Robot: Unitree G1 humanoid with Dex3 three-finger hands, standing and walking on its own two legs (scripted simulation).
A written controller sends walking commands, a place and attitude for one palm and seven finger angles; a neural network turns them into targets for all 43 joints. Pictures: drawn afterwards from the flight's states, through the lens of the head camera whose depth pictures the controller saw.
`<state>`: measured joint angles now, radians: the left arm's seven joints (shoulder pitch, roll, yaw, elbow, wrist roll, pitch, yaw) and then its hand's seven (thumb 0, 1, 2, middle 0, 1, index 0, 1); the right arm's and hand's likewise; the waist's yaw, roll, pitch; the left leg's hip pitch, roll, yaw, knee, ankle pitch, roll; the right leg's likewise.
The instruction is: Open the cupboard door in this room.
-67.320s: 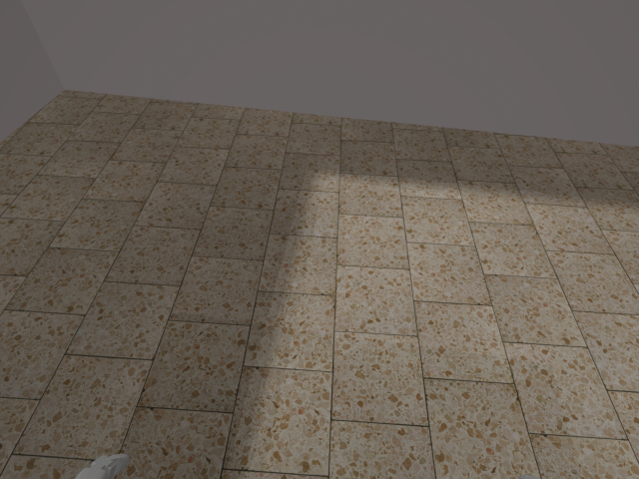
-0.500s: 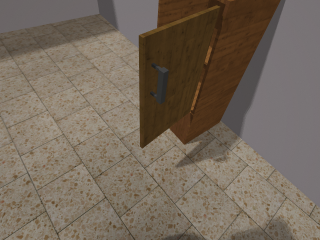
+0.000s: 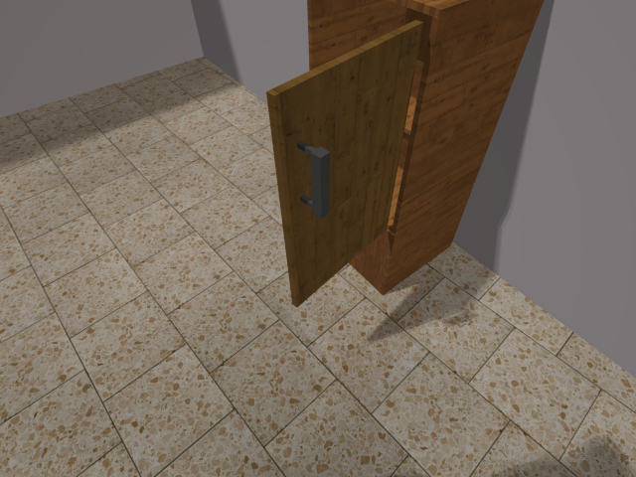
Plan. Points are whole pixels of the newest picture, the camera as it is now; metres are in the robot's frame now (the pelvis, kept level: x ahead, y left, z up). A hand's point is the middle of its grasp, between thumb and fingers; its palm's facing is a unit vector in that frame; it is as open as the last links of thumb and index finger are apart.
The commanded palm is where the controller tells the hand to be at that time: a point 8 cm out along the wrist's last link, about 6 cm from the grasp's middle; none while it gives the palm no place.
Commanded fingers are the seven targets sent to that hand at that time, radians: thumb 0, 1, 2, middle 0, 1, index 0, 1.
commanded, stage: let the arm hang, fingers relaxed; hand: left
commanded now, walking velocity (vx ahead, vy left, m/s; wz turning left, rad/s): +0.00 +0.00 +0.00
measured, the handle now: (312, 179) +0.59 +0.05 +0.02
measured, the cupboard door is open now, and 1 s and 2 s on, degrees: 98 98 98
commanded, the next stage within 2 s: look to check the result in 0.24 s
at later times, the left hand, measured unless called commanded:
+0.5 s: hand out of the picture +0.01 +0.18 -0.17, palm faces +0.04 -0.98 -0.21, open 7.3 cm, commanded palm none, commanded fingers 0.00 0.90 0.90 -0.20 -0.30 -0.20 -0.30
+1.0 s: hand out of the picture +0.04 +0.17 -0.17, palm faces +0.03 -0.98 -0.21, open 7.4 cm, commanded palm none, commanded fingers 0.00 0.90 0.90 -0.20 -0.30 -0.20 -0.30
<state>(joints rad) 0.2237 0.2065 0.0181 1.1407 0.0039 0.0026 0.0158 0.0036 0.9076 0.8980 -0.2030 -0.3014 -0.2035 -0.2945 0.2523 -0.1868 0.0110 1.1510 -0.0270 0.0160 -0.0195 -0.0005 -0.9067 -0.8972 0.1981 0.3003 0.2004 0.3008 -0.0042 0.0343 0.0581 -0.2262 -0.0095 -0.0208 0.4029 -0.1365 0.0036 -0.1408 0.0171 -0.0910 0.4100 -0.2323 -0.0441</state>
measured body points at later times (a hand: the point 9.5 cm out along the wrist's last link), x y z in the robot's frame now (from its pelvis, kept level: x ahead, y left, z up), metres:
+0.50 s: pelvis +0.02 +0.00 +0.00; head +0.03 -0.01 +0.45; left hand +0.01 +0.23 -0.16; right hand +0.02 -0.22 -0.16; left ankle +0.05 +0.12 -0.74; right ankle +0.00 -0.09 -0.74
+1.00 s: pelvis +0.03 -0.01 +0.00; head +0.05 -0.02 +0.45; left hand +0.04 +0.22 -0.15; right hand +0.05 -0.24 -0.16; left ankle +0.05 +0.12 -0.74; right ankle +0.00 -0.09 -0.74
